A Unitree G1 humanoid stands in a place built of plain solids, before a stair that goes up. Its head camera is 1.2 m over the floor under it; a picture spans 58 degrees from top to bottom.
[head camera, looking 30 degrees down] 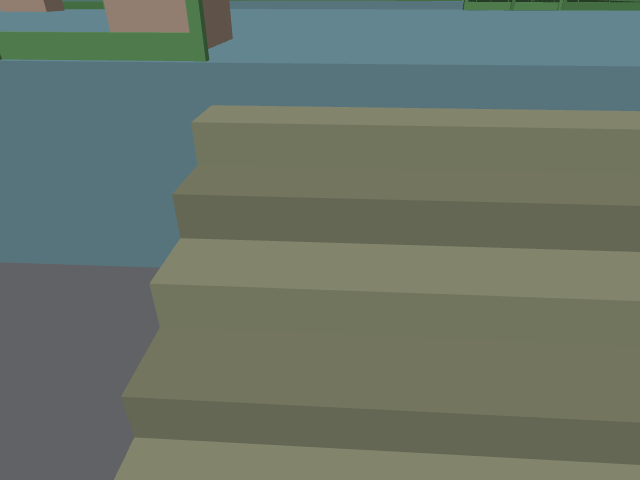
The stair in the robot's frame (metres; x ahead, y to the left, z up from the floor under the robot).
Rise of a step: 0.16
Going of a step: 0.26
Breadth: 2.00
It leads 3 degrees to the right of straight ahead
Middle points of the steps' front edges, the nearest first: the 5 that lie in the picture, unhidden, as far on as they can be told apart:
0.68 -0.50 0.32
0.94 -0.51 0.48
1.20 -0.53 0.64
1.46 -0.54 0.80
1.72 -0.56 0.96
